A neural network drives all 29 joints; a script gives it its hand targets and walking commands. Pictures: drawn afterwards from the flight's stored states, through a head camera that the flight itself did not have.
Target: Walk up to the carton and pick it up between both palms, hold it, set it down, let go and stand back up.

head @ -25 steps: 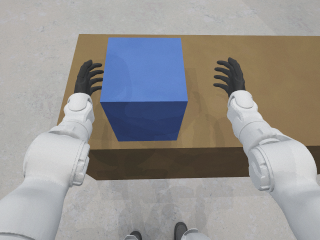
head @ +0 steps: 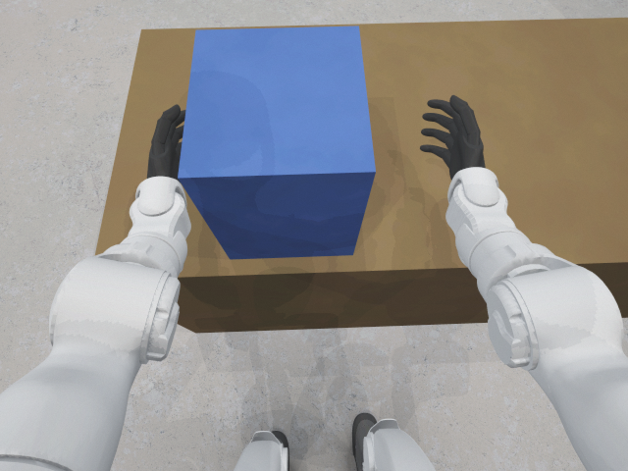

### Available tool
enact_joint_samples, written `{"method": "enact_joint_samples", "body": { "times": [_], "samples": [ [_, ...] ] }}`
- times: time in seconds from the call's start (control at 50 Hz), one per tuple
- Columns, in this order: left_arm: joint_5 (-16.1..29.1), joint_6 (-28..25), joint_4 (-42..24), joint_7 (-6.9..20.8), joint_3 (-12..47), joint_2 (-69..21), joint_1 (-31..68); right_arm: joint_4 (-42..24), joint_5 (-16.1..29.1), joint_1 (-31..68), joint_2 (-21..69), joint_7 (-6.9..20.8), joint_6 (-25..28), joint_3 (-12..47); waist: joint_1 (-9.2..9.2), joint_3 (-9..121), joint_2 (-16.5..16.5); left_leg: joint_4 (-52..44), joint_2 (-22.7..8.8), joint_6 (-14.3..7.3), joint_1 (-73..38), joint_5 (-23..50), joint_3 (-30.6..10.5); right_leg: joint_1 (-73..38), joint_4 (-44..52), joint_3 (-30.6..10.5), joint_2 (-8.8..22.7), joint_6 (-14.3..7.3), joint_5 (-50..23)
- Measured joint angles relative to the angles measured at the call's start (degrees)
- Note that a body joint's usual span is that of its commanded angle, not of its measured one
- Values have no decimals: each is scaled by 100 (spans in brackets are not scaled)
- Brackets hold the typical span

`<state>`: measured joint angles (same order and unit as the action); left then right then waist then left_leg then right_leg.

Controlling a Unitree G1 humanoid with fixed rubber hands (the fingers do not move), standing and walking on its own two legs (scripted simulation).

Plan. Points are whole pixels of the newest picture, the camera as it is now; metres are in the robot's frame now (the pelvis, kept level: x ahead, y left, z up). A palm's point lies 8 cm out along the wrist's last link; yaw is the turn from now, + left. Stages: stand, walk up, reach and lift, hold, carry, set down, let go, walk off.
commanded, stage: reach and lift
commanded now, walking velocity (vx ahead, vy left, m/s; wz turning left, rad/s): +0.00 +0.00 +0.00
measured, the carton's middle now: (285, 158) +0.53 +0.05 -0.03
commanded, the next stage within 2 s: none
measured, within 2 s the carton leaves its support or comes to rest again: neither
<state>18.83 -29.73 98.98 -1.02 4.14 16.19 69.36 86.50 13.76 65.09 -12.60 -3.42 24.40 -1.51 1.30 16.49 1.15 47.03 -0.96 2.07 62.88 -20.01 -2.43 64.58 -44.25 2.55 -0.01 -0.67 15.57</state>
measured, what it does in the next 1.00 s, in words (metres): stands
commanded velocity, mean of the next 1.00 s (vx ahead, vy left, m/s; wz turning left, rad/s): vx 0.00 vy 0.00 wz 0.00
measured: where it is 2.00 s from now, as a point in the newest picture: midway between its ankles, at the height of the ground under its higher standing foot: outside the picture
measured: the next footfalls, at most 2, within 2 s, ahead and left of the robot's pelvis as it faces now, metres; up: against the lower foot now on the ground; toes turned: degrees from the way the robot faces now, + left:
none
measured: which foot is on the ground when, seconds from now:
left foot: down 0.00-1.00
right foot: down 0.00-1.00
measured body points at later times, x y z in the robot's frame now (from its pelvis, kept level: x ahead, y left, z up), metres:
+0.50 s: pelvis +0.01 +0.01 +0.04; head +0.18 +0.01 +0.45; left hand +0.48 +0.16 +0.01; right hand +0.46 -0.14 +0.02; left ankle -0.01 +0.13 -0.68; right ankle +0.02 -0.11 -0.68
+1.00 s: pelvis +0.03 +0.00 +0.05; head +0.19 +0.02 +0.46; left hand +0.47 +0.16 +0.02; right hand +0.46 -0.14 +0.02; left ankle -0.01 +0.13 -0.68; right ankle +0.02 -0.11 -0.68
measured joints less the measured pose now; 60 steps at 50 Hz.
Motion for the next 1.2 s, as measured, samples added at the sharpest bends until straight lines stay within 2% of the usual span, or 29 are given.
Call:
{"method": "enact_joint_samples", "body": {
  "times": [0.08,0.14,0.2,0.24,0.26,0.32,0.36,0.42,0.56,0.76,1.2],
  "samples": [
    [-183,-20,2,5,-200,-16,19,8,-327,40,154,-11,19,-286,28,-57,-7,14,12,1,-31,1,-23,-38,-23,24,13,-7,12],
    [-511,-50,-30,34,-518,-79,25,-31,-834,39,354,3,54,-726,53,-158,-17,-37,27,-2,-121,33,-47,-141,27,49,28,-9,-8],
    [-1136,-96,-118,88,-1100,-238,13,-137,-1754,-1,705,40,135,-1503,77,-371,-26,-181,46,-14,-329,104,-77,-368,177,80,47,-6,-67],
    [-1600,-132,-250,-73,-1700,-312,-57,-336,-2426,-122,906,-216,238,-2424,99,-562,-31,-342,55,-26,-534,179,-95,-593,353,99,56,0,-139],
    [-1864,-160,-352,-108,-1969,-335,-117,-492,-2831,-218,969,-239,302,-2839,105,-657,-32,-438,57,-33,-646,222,-101,-716,463,107,57,3,-185],
    [-2631,-225,-716,-163,-2636,-462,-355,-1016,-3904,-550,1162,-87,468,-3762,92,-873,-10,-748,49,-47,-978,351,-104,-1083,838,114,46,11,-342],
    [-2998,-207,-955,-234,-2962,-587,-544,-1302,-4334,-749,1291,24,514,-4125,69,-944,18,-928,35,-62,-1172,410,-81,-1291,1065,95,30,21,-434],
    [-3334,-122,-1257,-348,-3309,-779,-828,-1597,-4704,-991,1458,119,482,-4419,44,-965,51,-1147,17,-89,-1408,458,-25,-1527,1325,45,11,44,-523],
    [-3804,-27,-1725,-434,-3748,-1097,-1283,-1997,-5089,-1348,1686,151,373,-4660,-6,-975,39,-1482,-6,-107,-1835,495,52,-1928,1654,-22,-10,72,-578],
    [-4235,171,-2139,-399,-3991,-1300,-1512,-2284,-5176,-1609,1892,80,315,-4802,-9,-1059,-78,-1750,-32,-68,-2198,542,5,-2316,1918,53,-29,38,-593],
    [-4618,321,-2667,-351,-4231,-1592,-1718,-2767,-5227,-1819,2121,79,211,-4921,-1,-1138,-131,-2094,-28,-60,-2405,716,-9,-2550,2227,156,-3,15,-709]
  ]
}}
